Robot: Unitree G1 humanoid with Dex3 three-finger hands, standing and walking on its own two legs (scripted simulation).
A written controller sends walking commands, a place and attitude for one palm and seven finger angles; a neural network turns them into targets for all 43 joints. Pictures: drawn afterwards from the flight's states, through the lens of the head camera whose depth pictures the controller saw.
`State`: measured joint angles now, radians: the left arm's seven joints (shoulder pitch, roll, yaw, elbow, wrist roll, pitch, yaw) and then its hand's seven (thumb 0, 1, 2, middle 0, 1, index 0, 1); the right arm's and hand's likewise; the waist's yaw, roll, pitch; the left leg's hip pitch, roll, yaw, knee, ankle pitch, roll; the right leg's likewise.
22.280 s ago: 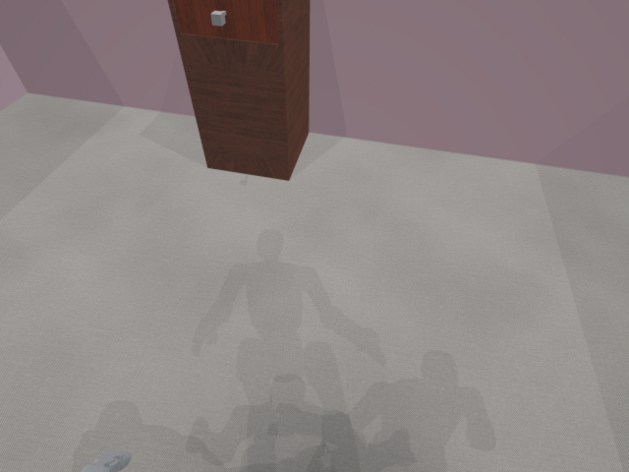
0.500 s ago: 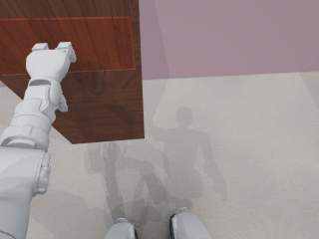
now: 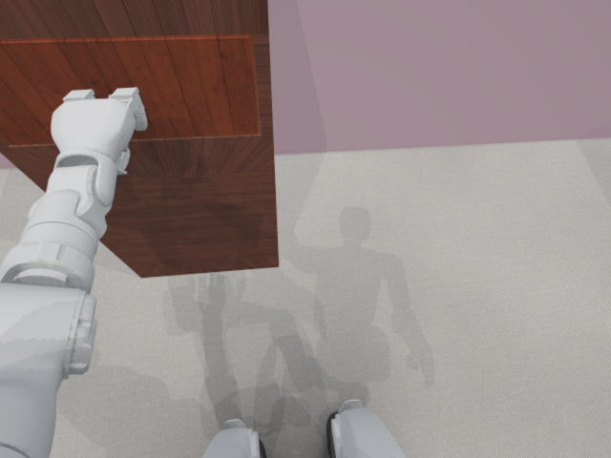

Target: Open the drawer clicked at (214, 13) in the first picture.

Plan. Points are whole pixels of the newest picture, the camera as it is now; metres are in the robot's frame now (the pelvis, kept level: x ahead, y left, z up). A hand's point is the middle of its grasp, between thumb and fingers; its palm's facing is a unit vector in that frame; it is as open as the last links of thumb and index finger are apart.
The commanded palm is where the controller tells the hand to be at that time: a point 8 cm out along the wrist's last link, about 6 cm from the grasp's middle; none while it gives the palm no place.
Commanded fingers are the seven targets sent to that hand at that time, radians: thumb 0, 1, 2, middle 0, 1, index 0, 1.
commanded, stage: close the thumb around the handle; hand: left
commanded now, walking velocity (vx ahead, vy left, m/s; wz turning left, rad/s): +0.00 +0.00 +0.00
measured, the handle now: (111, 121) +0.57 +0.22 +0.04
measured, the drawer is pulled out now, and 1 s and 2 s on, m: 0.00 0.09 0.19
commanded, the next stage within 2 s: pull the drawer open in 0.08 s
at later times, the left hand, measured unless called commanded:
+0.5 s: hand (112, 166) +0.50 +0.22 +0.02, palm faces -0.07 -0.03 -1.00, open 6.9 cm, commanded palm +0.47 +0.22 +0.07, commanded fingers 0.00 0.90 0.90 -0.40 -1.35 -0.40 -1.35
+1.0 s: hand (105, 210) +0.44 +0.22 +0.02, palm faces -0.04 -0.01 -1.00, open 6.8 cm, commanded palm +0.40 +0.22 +0.07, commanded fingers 0.00 0.90 0.90 -0.40 -1.35 -0.40 -1.35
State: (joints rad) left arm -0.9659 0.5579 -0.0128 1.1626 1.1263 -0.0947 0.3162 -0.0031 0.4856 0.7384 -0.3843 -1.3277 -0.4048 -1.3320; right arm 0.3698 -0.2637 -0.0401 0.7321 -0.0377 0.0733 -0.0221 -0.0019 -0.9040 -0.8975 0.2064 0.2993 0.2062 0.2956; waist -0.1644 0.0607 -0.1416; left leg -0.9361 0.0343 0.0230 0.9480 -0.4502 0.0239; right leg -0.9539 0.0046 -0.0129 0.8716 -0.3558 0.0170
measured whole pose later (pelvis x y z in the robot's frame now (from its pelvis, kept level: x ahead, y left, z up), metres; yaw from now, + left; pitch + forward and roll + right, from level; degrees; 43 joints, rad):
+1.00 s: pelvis +0.02 -0.01 +0.02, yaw +0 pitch +18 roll -1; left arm -0.53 0.41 -0.05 0.81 1.11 -0.06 0.37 0.00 0.47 0.77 -0.41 -1.35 -0.42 -1.35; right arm 0.26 -0.25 -0.07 0.68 -0.01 0.11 -0.01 0.00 -0.91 -0.90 0.20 0.30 0.20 0.30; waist -0.04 0.05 -0.15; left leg -0.70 0.03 0.04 0.82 -0.44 0.01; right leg -0.73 0.00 0.00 0.78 -0.36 0.01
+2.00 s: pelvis +0.02 -0.01 +0.03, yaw -1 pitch +13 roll +0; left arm -0.06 0.37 -0.05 0.38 1.08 -0.02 0.39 0.01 0.48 0.74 -0.42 -1.35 -0.42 -1.35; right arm 0.18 -0.24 -0.05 0.65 0.00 0.05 -0.04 0.01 -0.90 -0.90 0.20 0.30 0.20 0.30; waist 0.00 0.05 -0.12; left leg -0.56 0.03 0.06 0.75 -0.42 0.01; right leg -0.62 0.01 0.02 0.75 -0.35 0.00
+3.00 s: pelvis +0.02 -0.02 +0.02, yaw -1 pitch +11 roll +0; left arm 0.42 0.36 -0.03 -0.02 1.08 -0.03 0.44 0.01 0.51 0.70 -0.42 -1.35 -0.38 -1.35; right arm 0.11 -0.23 -0.03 0.61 -0.04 0.04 0.00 0.01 -0.90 -0.90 0.20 0.30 0.20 0.30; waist 0.04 0.04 -0.11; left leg -0.55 0.04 0.05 0.82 -0.46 -0.01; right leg -0.62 0.01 0.02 0.84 -0.40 -0.01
